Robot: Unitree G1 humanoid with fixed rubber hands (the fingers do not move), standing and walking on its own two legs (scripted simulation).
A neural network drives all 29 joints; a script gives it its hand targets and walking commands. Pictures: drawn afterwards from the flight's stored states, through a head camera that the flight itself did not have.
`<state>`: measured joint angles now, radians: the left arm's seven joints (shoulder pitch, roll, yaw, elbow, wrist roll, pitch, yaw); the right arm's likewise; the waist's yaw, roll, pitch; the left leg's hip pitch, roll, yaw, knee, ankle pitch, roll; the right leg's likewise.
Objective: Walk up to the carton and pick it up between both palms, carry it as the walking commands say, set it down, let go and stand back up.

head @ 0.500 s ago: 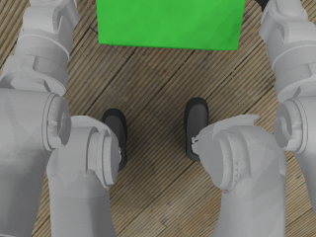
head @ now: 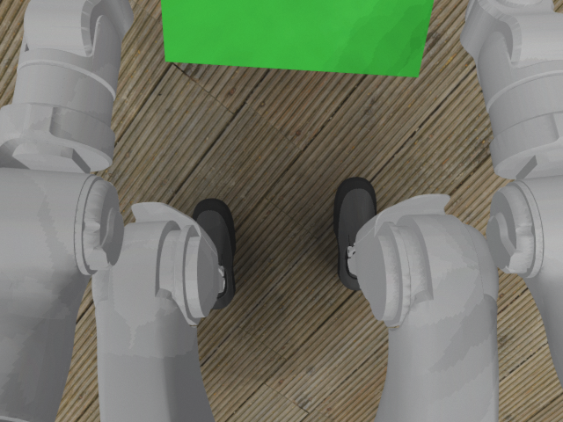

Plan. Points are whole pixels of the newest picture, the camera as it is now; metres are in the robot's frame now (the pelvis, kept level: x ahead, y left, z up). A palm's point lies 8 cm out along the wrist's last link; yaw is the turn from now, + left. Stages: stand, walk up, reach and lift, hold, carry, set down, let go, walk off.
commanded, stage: reach and lift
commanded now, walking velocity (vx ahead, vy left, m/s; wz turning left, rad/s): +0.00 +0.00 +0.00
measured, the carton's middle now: out of the picture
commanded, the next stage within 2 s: none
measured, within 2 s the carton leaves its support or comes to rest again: neither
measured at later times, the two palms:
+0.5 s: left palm out of the picture +0.57 +0.14 -0.09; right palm out of the picture +0.53 -0.21 -0.11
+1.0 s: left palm out of the picture +0.55 +0.14 -0.03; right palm out of the picture +0.51 -0.21 -0.05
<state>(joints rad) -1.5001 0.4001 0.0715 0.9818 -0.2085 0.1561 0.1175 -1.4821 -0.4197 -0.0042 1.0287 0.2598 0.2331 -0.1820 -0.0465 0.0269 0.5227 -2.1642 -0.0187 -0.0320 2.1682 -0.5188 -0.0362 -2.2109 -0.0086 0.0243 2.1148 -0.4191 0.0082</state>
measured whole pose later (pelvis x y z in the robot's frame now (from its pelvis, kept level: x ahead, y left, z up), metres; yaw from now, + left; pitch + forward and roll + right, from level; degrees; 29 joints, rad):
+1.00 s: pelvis -0.02 +0.01 +0.04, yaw +0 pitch +21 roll -1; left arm -1.41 0.25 0.13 0.77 -0.05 0.39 0.41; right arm -1.30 -0.29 -0.24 0.69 0.18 0.45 -0.32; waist -0.05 0.03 0.52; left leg -1.92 -0.03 -0.04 2.07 -0.51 -0.02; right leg -1.94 0.00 0.02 2.00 -0.42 0.04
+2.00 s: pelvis -0.02 +0.01 +0.14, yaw +0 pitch +11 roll -1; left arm -1.28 0.21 0.13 0.74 -0.04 0.46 0.50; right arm -1.17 -0.20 -0.24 0.64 0.09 0.50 -0.31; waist -0.05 0.02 0.53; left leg -1.47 -0.04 -0.06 1.77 -0.50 -0.02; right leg -1.49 0.03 0.02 1.71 -0.42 0.04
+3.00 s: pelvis +0.05 +0.02 +0.28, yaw +1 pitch +20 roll -3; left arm -0.87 0.08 0.27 0.97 0.18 0.44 0.01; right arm -0.76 -0.10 -0.51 0.88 -0.14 0.46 -0.08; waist -0.05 0.04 -0.21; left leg -1.18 -0.04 -0.08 1.28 -0.45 0.00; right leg -1.17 0.04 0.02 1.21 -0.39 0.04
